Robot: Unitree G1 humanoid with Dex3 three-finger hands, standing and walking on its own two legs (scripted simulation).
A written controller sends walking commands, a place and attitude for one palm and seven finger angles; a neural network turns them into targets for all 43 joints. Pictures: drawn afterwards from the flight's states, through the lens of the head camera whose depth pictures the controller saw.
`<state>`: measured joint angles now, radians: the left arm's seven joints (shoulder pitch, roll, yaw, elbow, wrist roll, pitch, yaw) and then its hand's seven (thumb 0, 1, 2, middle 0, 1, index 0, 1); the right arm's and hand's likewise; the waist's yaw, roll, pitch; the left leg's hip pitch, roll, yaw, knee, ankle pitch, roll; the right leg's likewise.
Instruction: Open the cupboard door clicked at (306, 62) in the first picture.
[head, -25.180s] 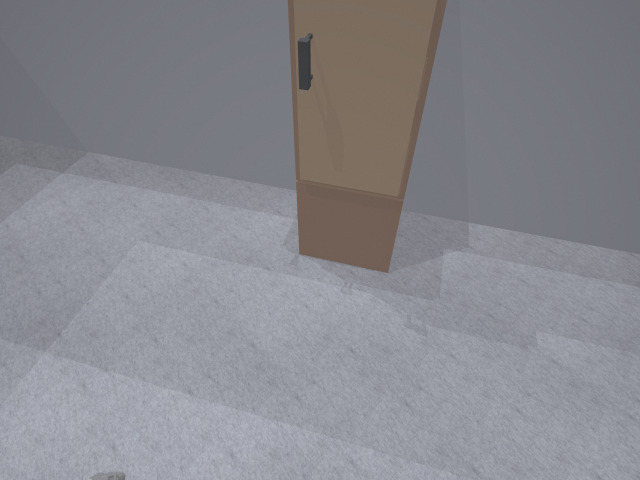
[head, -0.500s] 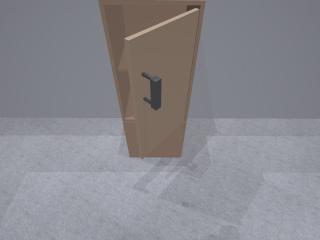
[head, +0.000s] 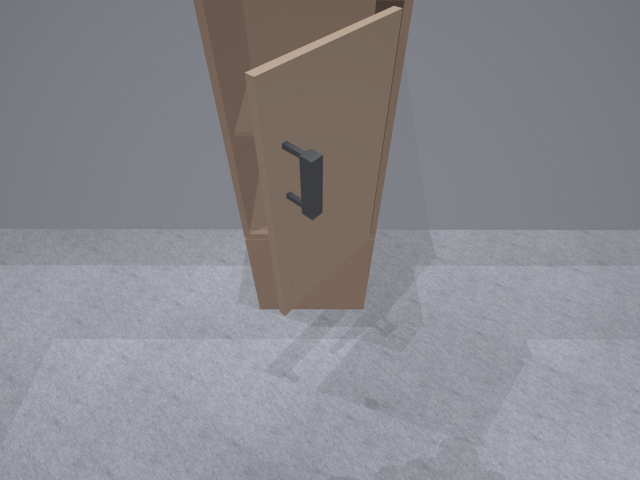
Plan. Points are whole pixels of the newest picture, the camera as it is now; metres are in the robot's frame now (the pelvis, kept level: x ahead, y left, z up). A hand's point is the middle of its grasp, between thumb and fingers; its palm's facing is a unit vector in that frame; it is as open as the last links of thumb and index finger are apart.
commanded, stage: look to check the result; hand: left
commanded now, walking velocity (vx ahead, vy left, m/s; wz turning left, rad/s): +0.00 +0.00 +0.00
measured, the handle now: (301, 179) +0.54 +0.07 +0.07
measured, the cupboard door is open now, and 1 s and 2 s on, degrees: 48 48 48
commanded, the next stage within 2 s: walk to a spot facing it in 0.04 s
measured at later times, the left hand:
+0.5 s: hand out of the picture +0.01 +0.20 -0.18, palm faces -0.07 -0.97 -0.23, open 7.3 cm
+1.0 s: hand out of the picture +0.10 +0.16 -0.17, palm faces -0.34 -0.91 -0.24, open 7.3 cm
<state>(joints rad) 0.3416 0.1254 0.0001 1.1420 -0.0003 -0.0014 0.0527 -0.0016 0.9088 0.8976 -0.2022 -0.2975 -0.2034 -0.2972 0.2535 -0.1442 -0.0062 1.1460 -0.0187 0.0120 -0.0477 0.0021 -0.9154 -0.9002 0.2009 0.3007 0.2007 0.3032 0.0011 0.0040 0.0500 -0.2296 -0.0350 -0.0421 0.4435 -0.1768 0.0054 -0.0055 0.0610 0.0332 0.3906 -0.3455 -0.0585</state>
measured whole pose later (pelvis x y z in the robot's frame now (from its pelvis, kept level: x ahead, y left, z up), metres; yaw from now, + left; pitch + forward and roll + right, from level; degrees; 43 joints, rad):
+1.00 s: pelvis -0.02 -0.01 +0.00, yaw -25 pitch +1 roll +1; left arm 0.23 0.20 0.07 0.94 0.02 0.05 0.01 0.00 0.90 0.90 -0.21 -0.30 -0.21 -0.30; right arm 0.10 -0.20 -0.06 0.90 -0.01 0.04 -0.04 0.00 -0.91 -0.90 0.20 0.30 0.20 0.30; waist 0.03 -0.03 0.08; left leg -0.34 0.00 0.00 0.71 -0.40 -0.04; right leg -0.26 0.08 0.16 0.54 -0.28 -0.03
